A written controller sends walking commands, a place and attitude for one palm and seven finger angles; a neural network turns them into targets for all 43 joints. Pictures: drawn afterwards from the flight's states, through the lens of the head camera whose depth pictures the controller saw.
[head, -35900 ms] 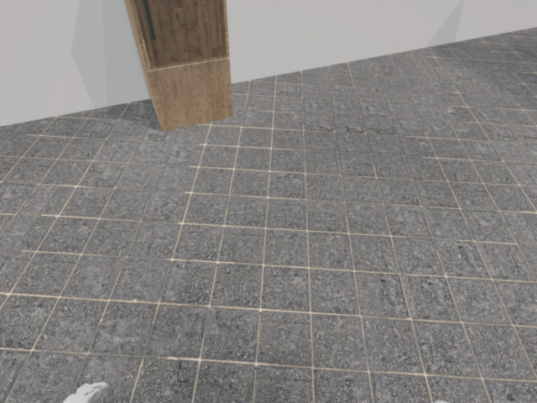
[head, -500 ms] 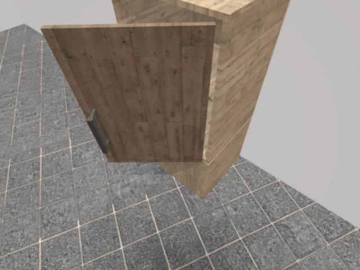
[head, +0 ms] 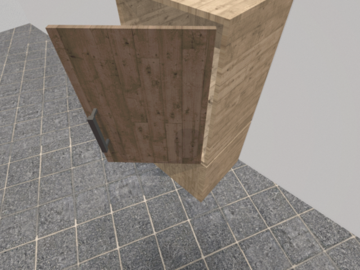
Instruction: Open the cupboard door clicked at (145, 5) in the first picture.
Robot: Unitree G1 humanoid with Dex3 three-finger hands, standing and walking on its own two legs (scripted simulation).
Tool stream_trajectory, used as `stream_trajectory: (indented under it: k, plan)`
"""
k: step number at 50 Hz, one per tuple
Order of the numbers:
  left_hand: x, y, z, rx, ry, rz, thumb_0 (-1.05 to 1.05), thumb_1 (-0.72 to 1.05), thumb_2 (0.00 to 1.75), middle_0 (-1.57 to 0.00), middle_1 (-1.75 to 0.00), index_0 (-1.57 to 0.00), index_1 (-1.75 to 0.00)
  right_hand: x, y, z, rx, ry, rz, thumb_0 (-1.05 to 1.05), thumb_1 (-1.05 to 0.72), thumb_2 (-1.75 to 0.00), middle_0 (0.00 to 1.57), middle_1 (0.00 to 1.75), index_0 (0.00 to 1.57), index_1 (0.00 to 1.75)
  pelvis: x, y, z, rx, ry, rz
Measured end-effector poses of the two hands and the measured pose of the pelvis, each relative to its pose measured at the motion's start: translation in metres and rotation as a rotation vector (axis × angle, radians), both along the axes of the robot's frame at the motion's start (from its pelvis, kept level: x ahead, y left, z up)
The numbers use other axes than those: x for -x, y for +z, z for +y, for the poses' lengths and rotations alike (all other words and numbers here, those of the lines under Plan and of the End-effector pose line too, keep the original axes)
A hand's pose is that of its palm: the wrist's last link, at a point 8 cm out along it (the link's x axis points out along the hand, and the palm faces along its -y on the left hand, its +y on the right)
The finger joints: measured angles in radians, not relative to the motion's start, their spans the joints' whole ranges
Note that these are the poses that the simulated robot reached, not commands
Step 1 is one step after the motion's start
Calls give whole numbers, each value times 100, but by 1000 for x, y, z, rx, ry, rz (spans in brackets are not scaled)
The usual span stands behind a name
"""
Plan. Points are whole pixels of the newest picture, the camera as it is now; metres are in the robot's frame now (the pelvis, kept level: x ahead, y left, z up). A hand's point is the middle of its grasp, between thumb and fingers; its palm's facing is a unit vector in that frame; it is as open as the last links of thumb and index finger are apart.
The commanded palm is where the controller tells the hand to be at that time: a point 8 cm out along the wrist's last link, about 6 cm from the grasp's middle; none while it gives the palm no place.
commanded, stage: look again from close up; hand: left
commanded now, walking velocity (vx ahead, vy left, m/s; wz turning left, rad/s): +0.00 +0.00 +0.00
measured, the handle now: (100, 131) +0.56 +0.33 -0.11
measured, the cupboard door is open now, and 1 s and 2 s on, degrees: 41 41 41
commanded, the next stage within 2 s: shuffle to correct the standing spot in 0.34 s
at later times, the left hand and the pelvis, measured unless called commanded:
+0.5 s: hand out of the picture -0.01 +0.18 -0.17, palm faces +0.03 -0.98 -0.20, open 7.3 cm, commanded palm none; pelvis -0.01 +0.01 +0.00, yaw +0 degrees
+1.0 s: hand out of the picture +0.05 +0.25 -0.18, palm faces +0.04 -0.97 -0.22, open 7.3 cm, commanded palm none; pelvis +0.02 +0.07 -0.01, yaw +0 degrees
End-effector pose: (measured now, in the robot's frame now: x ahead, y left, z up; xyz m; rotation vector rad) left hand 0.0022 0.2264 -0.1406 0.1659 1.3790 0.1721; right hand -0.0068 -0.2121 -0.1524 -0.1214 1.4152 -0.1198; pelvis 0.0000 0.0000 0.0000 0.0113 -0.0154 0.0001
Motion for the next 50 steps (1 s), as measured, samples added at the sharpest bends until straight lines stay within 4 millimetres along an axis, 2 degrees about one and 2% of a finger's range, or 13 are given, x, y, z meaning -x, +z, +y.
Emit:
stream_trajectory:
  k: [22, 32, 39, 44, 50]
  plan:
    - [12, -2, 3, 14, 6, 15, 1, 93, 90, -20, -30, -20, -30, 30, 3, 16, -15, -15, 61, 0, -91, -90, 20, 30, 20, 30, 7, 1, 6, 1, 4, 1]
    - [14, -5, 12, 20, 34, 5, 0, 92, 90, -20, -30, -20, -30, 30, 1, 22, -7, -5, 75, 0, -91, -90, 20, 30, 20, 30, 5, -2, 18, 10, 12, 7]
    - [15, -14, 35, 36, 69, 20, 0, 91, 90, -20, -30, -20, -30, 20, 6, 36, 29, -2, 69, 0, -91, -90, 20, 30, 20, 30, 0, -5, 41, 11, 13, 21]
    - [1, -18, 55, 29, 48, 37, 0, 91, 90, -20, -30, -20, -30, 15, 6, 53, 39, -10, 54, 0, -91, -90, 20, 30, 20, 30, -7, -8, 57, 0, -2, 27]
    - [-45, -9, 68, -6, 7, -22, 0, 92, 90, -20, -30, -20, -30, 15, -2, 73, -5, -23, 81, 0, -91, -90, 20, 30, 20, 30, -19, -9, 66, -5, -7, 33]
